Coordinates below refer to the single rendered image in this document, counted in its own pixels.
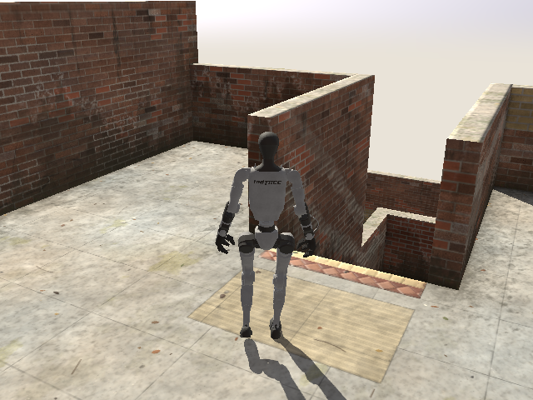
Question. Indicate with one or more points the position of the robot right upper arm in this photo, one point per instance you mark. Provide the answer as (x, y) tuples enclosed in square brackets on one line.
[(293, 176)]

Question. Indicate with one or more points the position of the left robot forearm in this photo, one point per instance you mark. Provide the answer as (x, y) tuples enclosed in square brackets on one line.
[(226, 222)]

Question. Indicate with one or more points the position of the right robot hand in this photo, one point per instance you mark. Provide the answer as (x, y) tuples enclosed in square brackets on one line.
[(309, 244)]

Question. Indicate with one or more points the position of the robot head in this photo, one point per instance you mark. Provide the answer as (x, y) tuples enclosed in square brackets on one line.
[(268, 144)]

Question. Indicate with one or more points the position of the right robot forearm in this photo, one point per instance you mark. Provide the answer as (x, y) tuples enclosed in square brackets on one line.
[(306, 225)]

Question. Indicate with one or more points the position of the left robot hand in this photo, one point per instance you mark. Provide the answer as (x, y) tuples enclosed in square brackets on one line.
[(221, 240)]

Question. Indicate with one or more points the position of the robot left upper arm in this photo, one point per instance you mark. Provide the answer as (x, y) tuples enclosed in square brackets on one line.
[(241, 175)]

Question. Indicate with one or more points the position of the robot right shin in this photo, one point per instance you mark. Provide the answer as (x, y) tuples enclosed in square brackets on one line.
[(278, 302)]

